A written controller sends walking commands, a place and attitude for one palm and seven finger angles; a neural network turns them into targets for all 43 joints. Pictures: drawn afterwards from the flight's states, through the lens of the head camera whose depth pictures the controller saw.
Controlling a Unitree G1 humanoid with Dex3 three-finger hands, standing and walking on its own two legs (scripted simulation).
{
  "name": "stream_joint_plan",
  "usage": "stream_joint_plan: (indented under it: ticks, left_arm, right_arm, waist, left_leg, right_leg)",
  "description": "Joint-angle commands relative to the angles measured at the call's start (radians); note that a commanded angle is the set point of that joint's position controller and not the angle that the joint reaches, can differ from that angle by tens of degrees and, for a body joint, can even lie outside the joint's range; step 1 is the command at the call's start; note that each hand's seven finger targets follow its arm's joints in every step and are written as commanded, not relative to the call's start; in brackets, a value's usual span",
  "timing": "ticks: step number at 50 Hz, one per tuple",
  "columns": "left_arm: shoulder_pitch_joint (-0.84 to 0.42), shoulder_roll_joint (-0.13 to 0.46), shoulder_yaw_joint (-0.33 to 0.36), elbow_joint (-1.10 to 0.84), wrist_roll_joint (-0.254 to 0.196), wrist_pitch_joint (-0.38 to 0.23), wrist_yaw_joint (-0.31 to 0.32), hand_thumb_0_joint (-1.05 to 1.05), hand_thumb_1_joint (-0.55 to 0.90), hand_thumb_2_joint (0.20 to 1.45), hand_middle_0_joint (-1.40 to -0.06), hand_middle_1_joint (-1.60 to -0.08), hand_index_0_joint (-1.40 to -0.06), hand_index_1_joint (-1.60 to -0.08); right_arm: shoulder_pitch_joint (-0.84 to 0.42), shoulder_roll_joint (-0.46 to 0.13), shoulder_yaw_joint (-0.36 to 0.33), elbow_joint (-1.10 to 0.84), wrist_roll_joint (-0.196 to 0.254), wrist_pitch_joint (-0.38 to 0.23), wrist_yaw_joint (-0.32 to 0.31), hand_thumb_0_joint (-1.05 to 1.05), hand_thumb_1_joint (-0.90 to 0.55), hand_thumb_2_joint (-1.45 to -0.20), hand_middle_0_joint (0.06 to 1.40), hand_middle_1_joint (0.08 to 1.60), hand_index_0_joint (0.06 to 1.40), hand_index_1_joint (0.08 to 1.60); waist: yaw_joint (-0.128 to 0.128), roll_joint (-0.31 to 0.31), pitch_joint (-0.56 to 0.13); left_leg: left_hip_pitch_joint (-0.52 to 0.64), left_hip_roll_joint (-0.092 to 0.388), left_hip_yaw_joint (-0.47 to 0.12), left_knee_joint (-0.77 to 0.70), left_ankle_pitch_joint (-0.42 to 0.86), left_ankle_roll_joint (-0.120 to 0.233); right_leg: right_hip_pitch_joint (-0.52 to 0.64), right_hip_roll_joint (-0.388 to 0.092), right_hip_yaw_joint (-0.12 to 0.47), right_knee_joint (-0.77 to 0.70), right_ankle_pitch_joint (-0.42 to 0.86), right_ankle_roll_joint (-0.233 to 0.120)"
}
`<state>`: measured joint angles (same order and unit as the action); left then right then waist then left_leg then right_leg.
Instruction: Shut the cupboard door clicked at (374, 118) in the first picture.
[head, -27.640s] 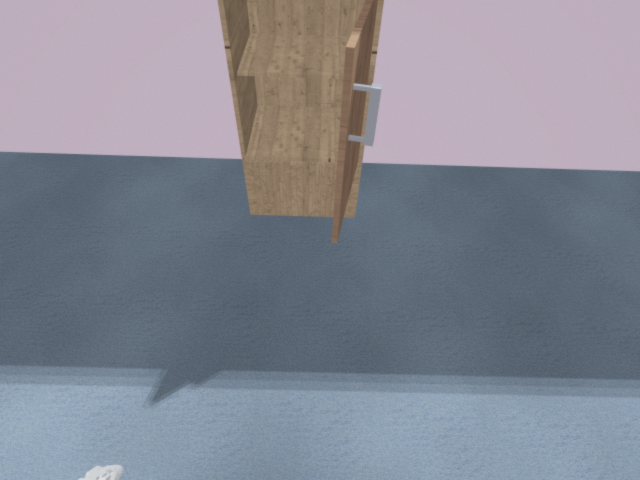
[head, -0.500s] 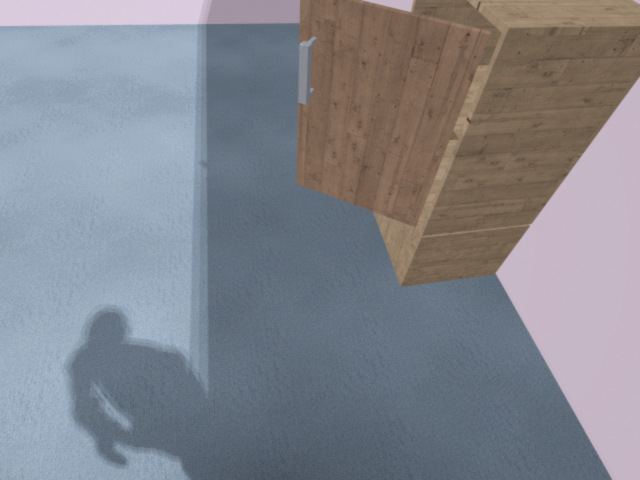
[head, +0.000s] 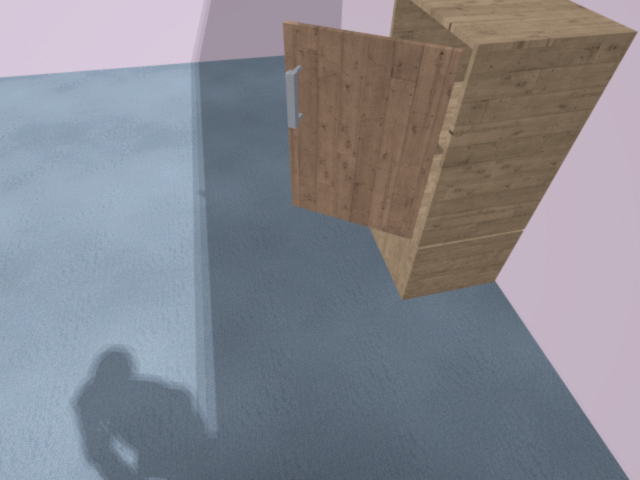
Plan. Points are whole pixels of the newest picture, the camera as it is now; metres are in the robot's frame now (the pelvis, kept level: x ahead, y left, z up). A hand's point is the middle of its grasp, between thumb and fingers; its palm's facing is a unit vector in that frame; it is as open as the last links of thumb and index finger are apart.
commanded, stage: let the arm hang, fingers relaxed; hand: left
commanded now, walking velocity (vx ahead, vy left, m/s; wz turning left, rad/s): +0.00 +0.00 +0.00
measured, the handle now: (295, 97) +1.02 +0.11 -0.02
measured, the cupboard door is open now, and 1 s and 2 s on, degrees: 55 55 55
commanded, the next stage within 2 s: look to check the result in 0.22 s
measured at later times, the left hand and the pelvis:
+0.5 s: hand out of the picture -0.01 +0.15 -0.17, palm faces +0.04 -0.98 -0.19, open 7.4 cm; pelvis +0.01 -0.01 +0.00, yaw +0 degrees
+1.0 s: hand out of the picture +0.03 +0.14 -0.17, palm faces +0.06 -0.98 -0.20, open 7.4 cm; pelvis +0.03 -0.03 +0.00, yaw +2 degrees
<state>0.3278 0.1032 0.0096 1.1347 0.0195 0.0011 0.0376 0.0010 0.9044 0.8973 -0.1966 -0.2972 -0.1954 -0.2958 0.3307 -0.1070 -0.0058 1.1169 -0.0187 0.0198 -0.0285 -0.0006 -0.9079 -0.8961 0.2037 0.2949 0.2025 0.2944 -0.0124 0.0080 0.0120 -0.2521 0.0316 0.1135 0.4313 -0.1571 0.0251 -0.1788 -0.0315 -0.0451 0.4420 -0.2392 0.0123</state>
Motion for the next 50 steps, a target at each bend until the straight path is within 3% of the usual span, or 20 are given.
stream_joint_plan:
  ticks: [1, 11, 35, 43, 48, 50]
  left_arm:
    - [0.096, 0.096, 0.020, -0.020, -0.001, -0.003, 0.005, 0.000, 0.900, 0.900, -0.200, -0.300, -0.200, -0.300]
    - [0.075, 0.105, 0.022, -0.028, -0.003, -0.010, 0.003, 0.000, 0.900, 0.900, -0.200, -0.300, -0.200, -0.300]
    - [0.034, 0.139, 0.020, -0.016, -0.006, -0.018, 0.001, 0.000, 0.900, 0.900, -0.200, -0.300, -0.200, -0.300]
    - [0.029, 0.152, 0.022, -0.021, -0.006, -0.021, 0.001, 0.000, 0.900, 0.900, -0.200, -0.300, -0.200, -0.300]
    - [0.036, 0.154, 0.033, -0.033, -0.008, -0.013, 0.005, 0.000, 0.900, 0.900, -0.200, -0.300, -0.200, -0.300]
    - [0.030, 0.174, 0.050, -0.052, -0.007, -0.006, 0.006, 0.000, 0.900, 0.900, -0.200, -0.300, -0.200, -0.300]
  right_arm:
    - [0.076, -0.097, -0.024, -0.023, -0.001, -0.010, -0.005, 0.000, -0.900, -0.900, 0.200, 0.300, 0.200, 0.300]
    - [0.065, -0.101, -0.024, -0.029, 0.001, -0.013, -0.005, 0.000, -0.900, -0.900, 0.200, 0.300, 0.200, 0.300]
    - [0.004, -0.132, -0.017, -0.017, 0.005, -0.020, -0.008, 0.000, -0.900, -0.900, 0.200, 0.300, 0.200, 0.300]
    - [-0.006, -0.143, -0.018, -0.017, 0.006, -0.020, -0.009, 0.000, -0.900, -0.900, 0.200, 0.300, 0.200, 0.300]
    - [-0.007, -0.128, -0.019, -0.027, 0.006, -0.008, -0.006, 0.000, -0.900, -0.900, 0.200, 0.300, 0.200, 0.300]
    - [-0.020, -0.128, -0.025, -0.043, 0.003, -0.001, -0.003, 0.000, -0.900, -0.900, 0.200, 0.300, 0.200, 0.300]
  waist:
    - [0.005, 0.029, 0.109]
    - [0.000, -0.007, 0.088]
    - [0.002, 0.013, 0.066]
    - [0.004, -0.016, 0.053]
    - [0.008, -0.023, 0.072]
    - [0.012, -0.038, 0.068]
  left_leg:
    - [-0.019, 0.078, -0.134, -0.143, -0.201, 0.005]
    - [0.026, 0.074, -0.119, -0.113, -0.117, 0.001]
    - [0.094, 0.087, -0.106, -0.093, 0.052, -0.007]
    - [0.116, 0.088, -0.108, -0.088, 0.086, -0.009]
    - [0.060, 0.071, -0.106, -0.038, 0.097, -0.017]
    - [0.009, 0.047, -0.096, 0.028, 0.082, -0.021]
  right_leg:
    - [-0.110, -0.043, 0.068, -0.104, -0.066, -0.044]
    - [-0.109, -0.055, 0.077, -0.119, -0.045, -0.048]
    - [-0.044, -0.068, 0.076, -0.139, 0.079, -0.047]
    - [-0.025, -0.071, 0.073, -0.146, 0.126, -0.049]
    - [-0.008, -0.094, 0.047, -0.108, 0.147, -0.048]
    - [0.006, -0.133, 0.048, -0.087, 0.158, -0.067]
